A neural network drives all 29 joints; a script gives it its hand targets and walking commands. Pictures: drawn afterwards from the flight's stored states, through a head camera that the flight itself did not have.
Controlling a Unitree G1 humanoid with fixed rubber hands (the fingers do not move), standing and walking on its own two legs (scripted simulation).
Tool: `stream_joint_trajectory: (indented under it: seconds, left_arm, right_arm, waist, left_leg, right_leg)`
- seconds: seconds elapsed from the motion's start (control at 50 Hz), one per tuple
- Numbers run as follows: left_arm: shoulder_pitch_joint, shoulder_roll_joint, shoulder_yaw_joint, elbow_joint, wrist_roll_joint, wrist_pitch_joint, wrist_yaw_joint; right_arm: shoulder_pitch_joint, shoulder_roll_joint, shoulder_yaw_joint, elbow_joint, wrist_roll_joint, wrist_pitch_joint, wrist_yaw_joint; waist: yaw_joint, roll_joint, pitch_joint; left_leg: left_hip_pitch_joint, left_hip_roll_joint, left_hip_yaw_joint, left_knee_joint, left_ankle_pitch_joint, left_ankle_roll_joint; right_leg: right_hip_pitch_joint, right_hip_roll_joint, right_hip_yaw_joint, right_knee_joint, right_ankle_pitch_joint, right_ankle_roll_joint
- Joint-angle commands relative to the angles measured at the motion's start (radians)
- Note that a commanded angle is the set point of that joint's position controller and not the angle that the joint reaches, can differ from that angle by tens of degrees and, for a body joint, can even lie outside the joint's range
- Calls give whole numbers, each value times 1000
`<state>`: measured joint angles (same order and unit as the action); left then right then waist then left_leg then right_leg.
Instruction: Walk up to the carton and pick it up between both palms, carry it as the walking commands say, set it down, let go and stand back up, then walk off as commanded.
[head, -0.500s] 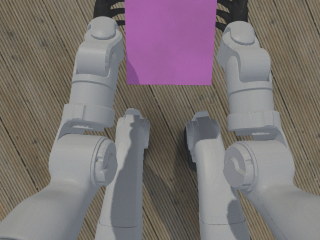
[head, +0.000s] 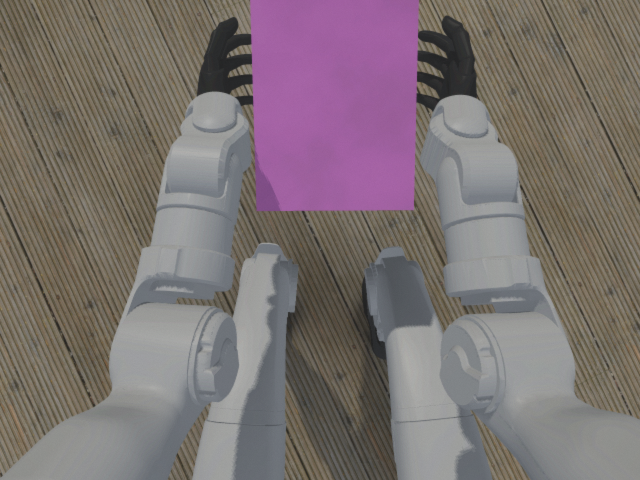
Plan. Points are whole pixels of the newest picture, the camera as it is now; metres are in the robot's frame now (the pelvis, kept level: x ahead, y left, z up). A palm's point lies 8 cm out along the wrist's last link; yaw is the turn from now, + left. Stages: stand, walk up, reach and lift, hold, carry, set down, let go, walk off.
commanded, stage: reach and lift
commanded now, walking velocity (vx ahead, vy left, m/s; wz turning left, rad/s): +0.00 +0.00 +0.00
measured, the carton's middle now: (334, 105) +0.50 +0.00 -0.13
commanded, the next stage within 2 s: none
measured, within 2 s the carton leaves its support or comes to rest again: neither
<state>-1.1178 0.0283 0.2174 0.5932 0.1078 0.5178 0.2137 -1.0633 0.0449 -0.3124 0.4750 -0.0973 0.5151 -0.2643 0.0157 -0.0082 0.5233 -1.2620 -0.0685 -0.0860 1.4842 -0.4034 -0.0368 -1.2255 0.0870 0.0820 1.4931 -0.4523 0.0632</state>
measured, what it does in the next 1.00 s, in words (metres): rises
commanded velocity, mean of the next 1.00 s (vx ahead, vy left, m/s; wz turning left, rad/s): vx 0.00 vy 0.00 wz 0.00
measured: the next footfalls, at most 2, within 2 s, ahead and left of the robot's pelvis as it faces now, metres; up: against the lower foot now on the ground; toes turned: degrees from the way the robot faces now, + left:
none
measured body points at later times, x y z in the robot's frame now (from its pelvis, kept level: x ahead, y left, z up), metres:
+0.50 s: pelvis +0.01 +0.00 +0.06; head +0.24 +0.01 +0.43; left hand +0.47 +0.12 +0.00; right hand +0.47 -0.12 +0.02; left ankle +0.16 +0.12 -0.55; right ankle +0.14 -0.14 -0.55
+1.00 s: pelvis +0.03 +0.00 +0.12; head +0.20 +0.01 +0.53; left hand +0.46 +0.12 +0.09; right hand +0.45 -0.12 +0.10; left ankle +0.16 +0.12 -0.55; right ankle +0.14 -0.14 -0.55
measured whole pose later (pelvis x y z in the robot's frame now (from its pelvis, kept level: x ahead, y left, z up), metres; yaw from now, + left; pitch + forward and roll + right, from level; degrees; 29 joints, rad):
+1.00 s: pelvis +0.03 +0.00 +0.12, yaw +1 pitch +1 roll -1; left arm -0.84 -0.07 0.23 0.59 0.18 0.51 0.21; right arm -0.78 0.15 -0.32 0.47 -0.15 0.49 -0.25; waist -0.01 -0.01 0.41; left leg -0.69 -0.06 -0.10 0.94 -0.26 -0.02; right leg -0.65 0.05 0.09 0.95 -0.31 0.04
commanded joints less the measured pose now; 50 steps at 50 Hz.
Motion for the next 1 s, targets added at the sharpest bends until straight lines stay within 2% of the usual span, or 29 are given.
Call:
stream_joint_trajectory:
  seconds: [0.0,0.04,0.06,0.08,0.1,0.12,0.14,0.18,0.26,0.28,0.32,0.38,0.4,0.42,0.44,0.5,0.52,0.56,0.6,0.66,0.68,0.7,0.72,0.78,0.8,0.84,0.88,0.9,0.98]
  left_arm:
    - [-852,-1202,-598,-211,-254,-86,-311]
    - [-846,-1214,-614,-249,-265,-93,-318]
    - [-821,-1236,-588,-192,-256,-91,-317]
    - [-831,-1243,-621,-260,-268,-97,-316]
    - [-846,-1249,-646,-284,-276,-92,-319]
    - [-861,-1227,-617,-260,-269,-94,-321]
    - [-823,-1246,-625,-244,-266,-93,-320]
    - [-834,-1238,-615,-230,-263,-94,-322]
    - [-823,-1242,-611,-241,-251,-100,-331]
    - [-792,-1262,-611,-243,-257,-106,-335]
    - [-712,-1271,-582,-142,-223,-111,-344]
    - [-750,-1276,-642,-321,-277,-116,-337]
    - [-757,-1245,-653,-325,-269,-117,-337]
    - [-697,-1258,-634,-252,-250,-106,-337]
    - [-690,-1255,-626,-259,-235,-107,-341]
    - [-767,-1268,-672,-349,-275,-115,-341]
    - [-712,-1260,-651,-240,-240,-111,-346]
    - [-678,-1253,-639,-275,-231,-112,-341]
    - [-716,-1263,-658,-275,-236,-119,-349]
    - [-649,-1303,-632,-243,-239,-110,-351]
    - [-581,-1312,-584,-169,-214,-107,-354]
    - [-656,-1294,-619,-240,-239,-117,-356]
    - [-657,-1306,-617,-247,-229,-120,-362]
    - [-665,-1282,-668,-335,-239,-114,-356]
    - [-614,-1260,-589,-203,-183,-104,-354]
    - [-585,-1293,-623,-215,-191,-106,-355]
    - [-585,-1305,-633,-266,-209,-115,-359]
    - [-580,-1275,-575,-204,-176,-114,-359]
    - [-499,-1339,-555,-170,-158,-117,-365]
  right_arm:
    - [-981,1106,714,-142,249,-80,354]
    - [-976,1134,743,-190,263,-84,365]
    - [-965,1102,708,-153,236,-85,366]
    - [-946,1152,739,-164,261,-85,370]
    - [-934,1127,731,-169,251,-84,374]
    - [-974,1124,723,-192,257,-84,377]
    - [-936,1150,728,-166,268,-84,377]
    - [-919,1129,709,-147,240,-82,377]
    - [-867,1154,719,-122,231,-79,382]
    - [-867,1186,733,-157,246,-84,380]
    - [-851,1196,724,-124,223,-93,384]
    - [-900,1158,817,-276,265,-97,386]
    - [-814,1180,800,-204,242,-80,384]
    - [-861,1167,809,-232,251,-85,385]
    - [-791,1170,771,-159,224,-78,386]
    - [-790,1177,778,-222,245,-85,394]
    - [-792,1169,752,-155,225,-89,396]
    - [-801,1213,782,-180,245,-84,400]
    - [-764,1226,759,-155,222,-83,404]
    - [-802,1180,775,-214,232,-87,402]
    - [-801,1160,768,-198,209,-88,401]
    - [-798,1179,782,-193,216,-83,403]
    - [-715,1188,743,-138,186,-80,406]
    - [-648,1221,759,-140,209,-70,405]
    - [-688,1185,708,-85,184,-72,412]
    - [-674,1212,716,-112,199,-85,420]
    - [-700,1228,777,-193,215,-87,418]
    - [-677,1211,724,-75,190,-75,416]
    - [-657,1206,701,-127,170,-97,423]
  waist:
    - [-14,11,-2372]
    - [-7,4,-2383]
    - [-37,18,-2326]
    - [-24,26,-2386]
    - [-48,64,-2363]
    - [-41,30,-2386]
    - [-21,64,-2364]
    - [-49,50,-2316]
    - [-51,35,-2294]
    - [-23,31,-2339]
    - [-34,6,-2189]
    - [-30,4,-2387]
    - [-57,7,-2357]
    - [-29,3,-2327]
    - [-38,23,-2268]
    - [-60,34,-2291]
    - [-48,42,-2132]
    - [-12,15,-2187]
    - [-44,9,-2161]
    - [-51,26,-2173]
    - [-27,14,-2124]
    - [-33,-3,-2135]
    - [-81,8,-2158]
    - [-60,44,-2172]
    - [-37,46,-2011]
    - [-35,45,-1984]
    - [-39,2,-2100]
    - [-22,21,-1916]
    - [-42,22,-1880]
  left_leg:
    - [775,-83,43,-234,109,16]
    - [814,-87,53,-248,139,21]
    - [797,-79,38,-265,108,16]
    - [851,-86,45,-270,134,18]
    - [854,-84,44,-276,155,11]
    - [867,-84,39,-285,125,18]
    - [878,-84,40,-295,145,19]
    - [860,-82,37,-316,110,19]
    - [864,-85,43,-351,115,19]
    - [898,-88,54,-357,156,24]
    - [828,-80,41,-375,136,36]
    - [988,-86,26,-389,264,25]
    - [1001,-83,21,-399,255,24]
    - [982,-81,28,-412,210,26]
    - [961,-82,27,-424,205,22]
    - [1022,-78,7,-464,193,22]
    - [934,-69,20,-481,135,22]
    - [1009,-68,18,-503,160,34]
    - [1000,-69,22,-520,147,32]
    - [1061,-63,1,-555,175,32]
    - [1029,-67,13,-559,192,23]
    - [1032,-65,15,-570,158,28]
    - [1071,-67,15,-565,204,27]
    - [1133,-61,6,-618,249,17]
    - [1072,-50,-2,-645,150,27]
    - [1087,-52,-5,-659,164,29]
    - [1161,-57,-3,-665,236,30]
    - [1056,-51,12,-678,175,30]
    - [1115,-52,5,-712,239,29]
  right_leg:
    - [505,88,-78,-238,83,-39]
    - [536,91,-75,-265,90,-42]
    - [488,84,-81,-273,71,-48]
    - [542,86,-77,-287,92,-46]
    - [537,89,-73,-296,111,-57]
    - [550,83,-74,-309,84,-50]
    - [556,86,-68,-305,110,-53]
    - [569,74,-63,-349,72,-54]
    - [616,74,-58,-381,77,-50]
    - [678,74,-51,-396,110,-50]
    - [635,65,-51,-423,104,-48]
    - [757,76,-50,-422,210,-50]
    - [758,73,-49,-439,204,-47]
    - [761,70,-48,-440,170,-45]
    - [727,67,-49,-449,165,-52]
    - [773,63,-36,-491,166,-59]
    - [703,64,-50,-487,123,-56]
    - [773,60,-34,-521,128,-50]
    - [798,62,-34,-549,123,-50]
    - [833,51,-36,-573,152,-56]
    - [831,55,-39,-580,158,-53]
    - [868,52,-30,-596,128,-54]
    - [859,51,-29,-611,174,-54]
    - [947,52,-30,-639,237,-55]
    - [844,42,-31,-649,140,-55]
    - [872,46,-27,-663,167,-63]
    - [982,43,-21,-692,227,-53]
    - [919,34,-16,-693,159,-46]
    - [960,35,-19,-739,220,-60]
